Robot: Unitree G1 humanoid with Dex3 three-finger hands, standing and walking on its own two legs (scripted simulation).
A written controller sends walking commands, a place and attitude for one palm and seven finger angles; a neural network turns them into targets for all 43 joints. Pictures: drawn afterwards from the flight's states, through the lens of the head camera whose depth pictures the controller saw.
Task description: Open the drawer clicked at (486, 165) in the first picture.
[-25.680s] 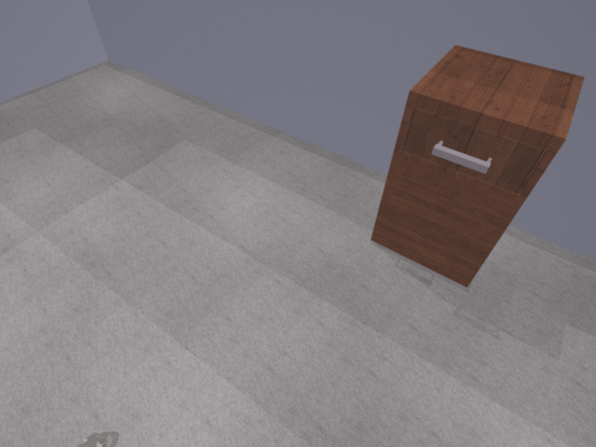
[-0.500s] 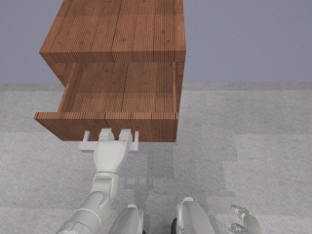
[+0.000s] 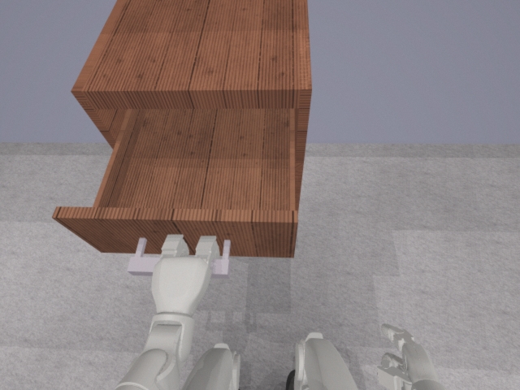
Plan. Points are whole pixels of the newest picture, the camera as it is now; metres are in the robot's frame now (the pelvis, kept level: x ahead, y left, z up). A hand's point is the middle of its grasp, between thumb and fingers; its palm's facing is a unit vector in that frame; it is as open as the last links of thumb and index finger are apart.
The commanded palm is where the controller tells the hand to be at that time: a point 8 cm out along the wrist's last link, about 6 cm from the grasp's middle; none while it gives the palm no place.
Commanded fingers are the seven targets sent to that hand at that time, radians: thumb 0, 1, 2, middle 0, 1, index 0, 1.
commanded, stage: pull the drawer open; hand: left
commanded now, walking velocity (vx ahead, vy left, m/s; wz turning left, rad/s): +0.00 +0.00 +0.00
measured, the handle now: (182, 255) +0.34 +0.15 -0.06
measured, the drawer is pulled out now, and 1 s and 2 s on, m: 0.23 0.30 0.29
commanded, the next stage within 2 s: open the thumb to release the handle in 1.00 s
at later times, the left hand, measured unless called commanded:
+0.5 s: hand (189, 316) +0.24 +0.13 -0.08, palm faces -0.07 -0.10 -0.99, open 5.8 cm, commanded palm +0.21 +0.14 -0.04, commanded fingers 0.00 0.90 0.90 -0.40 -1.35 -0.40 -1.35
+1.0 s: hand (187, 329) +0.22 +0.13 -0.08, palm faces -0.07 -0.12 -0.99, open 5.8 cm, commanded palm +0.18 +0.14 -0.04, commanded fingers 0.00 0.90 0.90 -0.40 -1.35 -0.40 -1.35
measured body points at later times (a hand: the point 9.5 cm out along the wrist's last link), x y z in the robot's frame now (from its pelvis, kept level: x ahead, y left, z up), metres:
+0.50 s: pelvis -0.01 -0.01 -0.01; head +0.09 -0.04 +0.43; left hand +0.24 +0.13 -0.03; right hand +0.19 -0.23 -0.14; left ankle -0.01 +0.13 -0.61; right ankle +0.04 -0.07 -0.61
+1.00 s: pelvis -0.01 -0.01 -0.02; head +0.09 -0.05 +0.42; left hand +0.22 +0.14 -0.03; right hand +0.19 -0.23 -0.15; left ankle -0.01 +0.13 -0.61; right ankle +0.04 -0.07 -0.61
